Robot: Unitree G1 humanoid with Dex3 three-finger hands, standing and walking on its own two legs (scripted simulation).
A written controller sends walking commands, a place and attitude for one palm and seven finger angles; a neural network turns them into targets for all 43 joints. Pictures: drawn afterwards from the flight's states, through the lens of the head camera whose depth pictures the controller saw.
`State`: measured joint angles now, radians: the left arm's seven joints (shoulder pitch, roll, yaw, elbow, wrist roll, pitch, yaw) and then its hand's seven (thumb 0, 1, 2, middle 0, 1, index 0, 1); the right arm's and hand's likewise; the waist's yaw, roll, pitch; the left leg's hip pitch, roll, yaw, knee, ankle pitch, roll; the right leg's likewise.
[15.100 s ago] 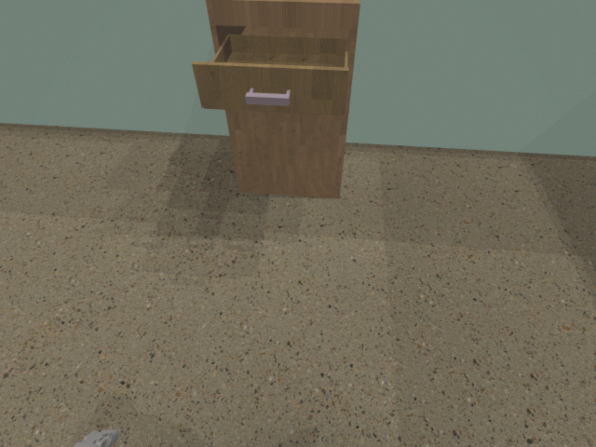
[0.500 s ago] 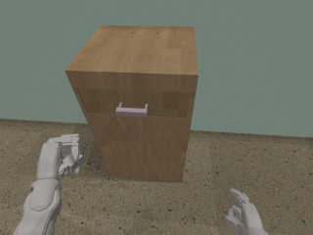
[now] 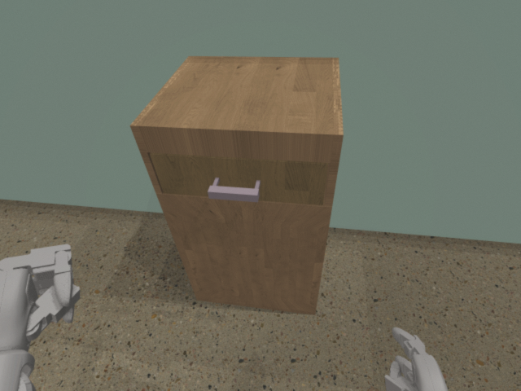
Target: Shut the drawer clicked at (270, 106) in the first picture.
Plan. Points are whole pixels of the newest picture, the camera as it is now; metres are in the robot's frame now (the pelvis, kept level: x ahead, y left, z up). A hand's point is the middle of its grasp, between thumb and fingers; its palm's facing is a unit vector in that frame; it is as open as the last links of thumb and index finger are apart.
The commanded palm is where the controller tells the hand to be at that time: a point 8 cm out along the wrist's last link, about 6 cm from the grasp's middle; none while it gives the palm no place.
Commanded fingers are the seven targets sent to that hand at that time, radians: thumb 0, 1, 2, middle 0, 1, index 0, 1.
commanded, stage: step back with the hand held close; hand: left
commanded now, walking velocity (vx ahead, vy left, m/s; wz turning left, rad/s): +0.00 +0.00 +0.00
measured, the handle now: (235, 188) +0.60 +0.15 -0.07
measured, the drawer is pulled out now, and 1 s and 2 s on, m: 0.00 0.00 0.00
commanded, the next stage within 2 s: stop stepping back and stand still in 1.76 s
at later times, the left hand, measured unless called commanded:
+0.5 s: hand (73, 293) +0.18 +0.24 +0.15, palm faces +0.26 -0.82 -0.51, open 3.3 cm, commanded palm +0.12 +0.29 +0.17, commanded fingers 0.00 0.90 0.90 -1.40 -1.60 -1.40 -1.60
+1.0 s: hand (17, 355) +0.10 +0.26 +0.16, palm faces +0.34 -0.82 -0.45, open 3.3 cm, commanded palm +0.04 +0.31 +0.17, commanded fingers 0.00 0.90 0.90 -1.40 -1.60 -1.40 -1.60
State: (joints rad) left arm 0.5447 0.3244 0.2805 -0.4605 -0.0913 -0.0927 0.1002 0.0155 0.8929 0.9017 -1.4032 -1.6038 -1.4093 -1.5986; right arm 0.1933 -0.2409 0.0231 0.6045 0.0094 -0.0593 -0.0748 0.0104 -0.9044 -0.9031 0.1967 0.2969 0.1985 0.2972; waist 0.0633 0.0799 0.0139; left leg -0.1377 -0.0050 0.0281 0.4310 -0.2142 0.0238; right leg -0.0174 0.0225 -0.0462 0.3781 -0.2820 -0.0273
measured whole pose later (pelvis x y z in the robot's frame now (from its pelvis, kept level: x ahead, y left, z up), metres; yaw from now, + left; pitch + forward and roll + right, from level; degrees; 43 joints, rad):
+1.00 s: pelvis -0.08 +0.02 -0.01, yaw +1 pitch +0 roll -3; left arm 0.64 0.39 0.36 -0.60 -0.05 -0.25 0.15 0.02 0.89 0.90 -1.40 -1.60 -1.41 -1.60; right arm 0.20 -0.23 -0.01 0.56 0.00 -0.03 -0.07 0.01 -0.90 -0.90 0.20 0.30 0.20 0.30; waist -0.01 0.04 0.04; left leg -0.43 0.01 0.01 0.56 -0.15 0.05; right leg -0.30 0.03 -0.07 0.48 -0.19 0.00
